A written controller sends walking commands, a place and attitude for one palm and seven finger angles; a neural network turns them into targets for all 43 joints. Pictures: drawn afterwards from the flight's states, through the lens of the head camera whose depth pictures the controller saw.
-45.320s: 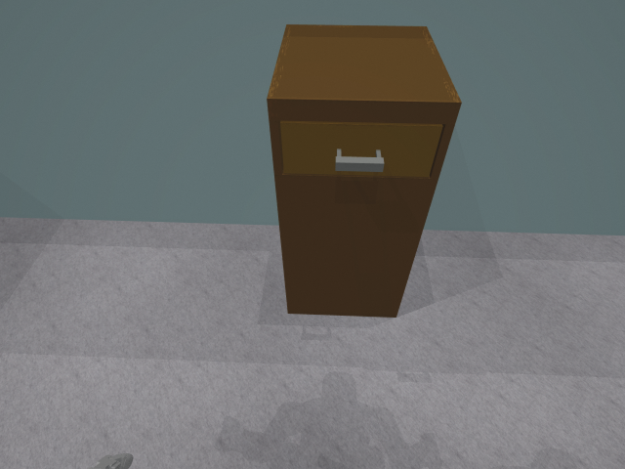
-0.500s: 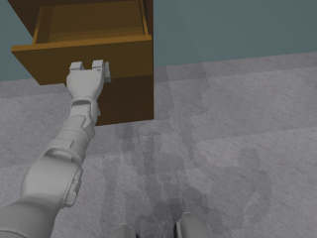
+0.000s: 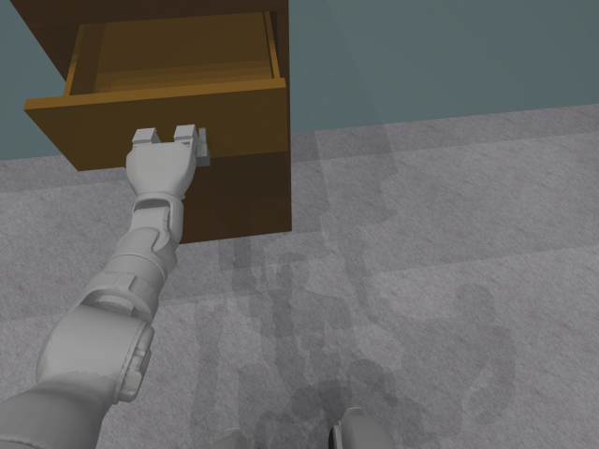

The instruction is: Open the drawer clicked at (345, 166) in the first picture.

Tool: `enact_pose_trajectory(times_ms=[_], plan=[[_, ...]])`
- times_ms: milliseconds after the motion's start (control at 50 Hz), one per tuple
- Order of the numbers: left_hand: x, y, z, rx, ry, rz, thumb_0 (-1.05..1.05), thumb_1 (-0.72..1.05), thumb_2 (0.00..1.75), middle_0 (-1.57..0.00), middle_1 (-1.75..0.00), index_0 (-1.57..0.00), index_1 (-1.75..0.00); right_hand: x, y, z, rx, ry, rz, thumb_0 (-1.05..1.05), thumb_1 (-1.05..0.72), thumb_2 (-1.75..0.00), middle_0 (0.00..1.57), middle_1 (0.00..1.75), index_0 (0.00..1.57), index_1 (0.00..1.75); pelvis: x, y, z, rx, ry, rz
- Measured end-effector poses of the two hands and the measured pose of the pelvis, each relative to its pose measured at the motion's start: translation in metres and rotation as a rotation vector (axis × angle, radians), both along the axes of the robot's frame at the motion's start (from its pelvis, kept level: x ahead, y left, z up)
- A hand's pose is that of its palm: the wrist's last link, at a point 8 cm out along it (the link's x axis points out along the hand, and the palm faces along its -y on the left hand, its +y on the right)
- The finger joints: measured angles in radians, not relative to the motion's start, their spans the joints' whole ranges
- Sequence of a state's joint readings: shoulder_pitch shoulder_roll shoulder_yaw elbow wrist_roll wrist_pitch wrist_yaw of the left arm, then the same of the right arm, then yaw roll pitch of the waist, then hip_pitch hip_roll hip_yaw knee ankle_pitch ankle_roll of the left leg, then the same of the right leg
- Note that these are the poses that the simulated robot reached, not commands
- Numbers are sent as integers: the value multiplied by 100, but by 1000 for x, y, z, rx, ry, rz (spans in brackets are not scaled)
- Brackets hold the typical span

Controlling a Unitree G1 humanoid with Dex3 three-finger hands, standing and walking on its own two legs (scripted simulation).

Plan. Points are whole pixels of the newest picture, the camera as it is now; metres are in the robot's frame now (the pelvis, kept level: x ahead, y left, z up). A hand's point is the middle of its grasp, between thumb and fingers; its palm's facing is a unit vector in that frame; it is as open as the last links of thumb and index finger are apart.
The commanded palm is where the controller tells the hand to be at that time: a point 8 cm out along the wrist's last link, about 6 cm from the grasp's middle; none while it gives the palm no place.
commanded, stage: pull the drawer open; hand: left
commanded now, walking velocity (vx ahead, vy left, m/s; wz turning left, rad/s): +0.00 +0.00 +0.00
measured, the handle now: (172, 147) +0.55 +0.15 +0.01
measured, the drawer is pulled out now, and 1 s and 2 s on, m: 0.17 0.28 0.29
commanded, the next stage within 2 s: none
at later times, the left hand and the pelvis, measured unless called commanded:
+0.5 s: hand (174, 212) +0.45 +0.15 -0.01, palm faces -0.02 -0.03 -1.00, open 6.2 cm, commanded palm +0.41 +0.15 +0.04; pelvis +0.01 +0.00 +0.01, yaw +0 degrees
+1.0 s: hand (173, 250) +0.39 +0.15 -0.01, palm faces -0.01 -0.03 -1.00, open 6.2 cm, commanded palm +0.35 +0.14 +0.04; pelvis -0.01 -0.01 +0.02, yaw +1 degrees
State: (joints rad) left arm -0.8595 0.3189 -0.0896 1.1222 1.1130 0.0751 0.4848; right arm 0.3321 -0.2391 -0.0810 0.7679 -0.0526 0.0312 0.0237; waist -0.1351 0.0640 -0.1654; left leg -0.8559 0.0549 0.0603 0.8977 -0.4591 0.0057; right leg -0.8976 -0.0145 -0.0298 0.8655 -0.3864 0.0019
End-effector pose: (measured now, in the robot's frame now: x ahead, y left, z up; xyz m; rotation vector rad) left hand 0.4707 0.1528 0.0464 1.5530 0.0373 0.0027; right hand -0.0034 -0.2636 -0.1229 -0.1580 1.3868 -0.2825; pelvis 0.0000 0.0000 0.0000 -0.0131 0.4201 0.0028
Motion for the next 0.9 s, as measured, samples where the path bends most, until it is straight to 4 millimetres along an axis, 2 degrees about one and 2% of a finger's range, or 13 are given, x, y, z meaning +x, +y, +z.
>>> enact_pose_trajectory(times_ms=[160,260,400,640,800,900], plan=[[-1,-1,0,5,3,13,0,70,81,-30,-132,-31,-129,6,1,0,4,-14,0,1,-90,-90,20,30,20,30,0,0,1,1,-3,-1],[-9,-1,1,0,15,12,0,71,79,-29,-132,-31,-129,11,4,2,16,-30,-8,1,-90,-90,20,30,20,30,2,1,5,2,-15,-11],[-28,-1,1,-10,15,-5,0,72,78,-28,-132,-30,-126,24,7,5,29,-61,0,1,-90,-90,20,30,20,30,6,1,10,4,-42,-13],[-63,-2,0,-14,-4,-5,0,70,81,-29,-133,-31,-126,63,7,8,44,-155,42,1,-90,-90,20,30,20,30,5,-1,14,5,-84,-6],[-90,-4,-1,-17,-10,2,0,70,82,-29,-134,-31,-127,85,8,12,54,-216,78,1,-90,-90,20,30,20,30,1,-4,17,10,-122,3],[-99,-5,-1,-12,-15,5,0,70,83,-29,-134,-31,-128,93,8,13,50,-238,104,1,-90,-90,20,30,20,30,-5,-8,17,14,-136,9]])
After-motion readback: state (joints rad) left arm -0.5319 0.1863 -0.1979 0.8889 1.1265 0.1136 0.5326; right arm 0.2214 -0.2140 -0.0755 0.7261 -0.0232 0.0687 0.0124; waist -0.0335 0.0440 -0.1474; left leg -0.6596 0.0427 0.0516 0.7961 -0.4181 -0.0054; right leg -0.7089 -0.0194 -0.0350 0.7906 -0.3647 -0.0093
